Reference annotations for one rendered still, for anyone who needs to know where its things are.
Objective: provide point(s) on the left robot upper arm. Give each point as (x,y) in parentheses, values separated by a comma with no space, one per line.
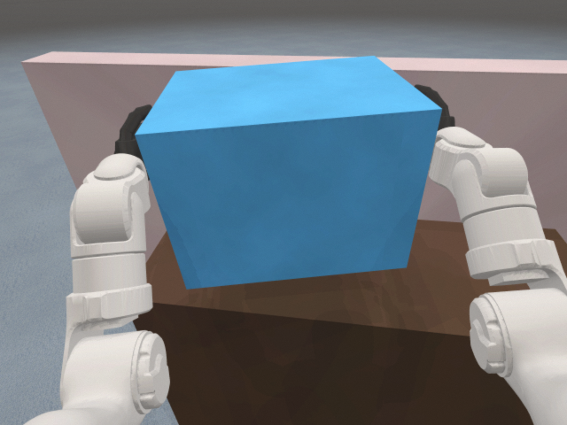
(112,380)

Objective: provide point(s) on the robot right forearm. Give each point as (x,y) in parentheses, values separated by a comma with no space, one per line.
(506,241)

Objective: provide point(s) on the carton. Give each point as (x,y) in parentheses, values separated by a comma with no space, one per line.
(289,170)

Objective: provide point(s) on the left robot hand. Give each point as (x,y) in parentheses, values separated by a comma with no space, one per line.
(127,142)

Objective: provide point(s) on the pedestal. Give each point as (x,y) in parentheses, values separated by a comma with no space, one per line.
(386,347)

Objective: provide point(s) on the robot left forearm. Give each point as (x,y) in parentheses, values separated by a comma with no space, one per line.
(107,235)

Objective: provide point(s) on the right robot upper arm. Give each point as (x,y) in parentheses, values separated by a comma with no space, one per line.
(521,335)

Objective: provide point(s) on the right robot hand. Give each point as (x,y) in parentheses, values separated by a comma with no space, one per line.
(446,120)

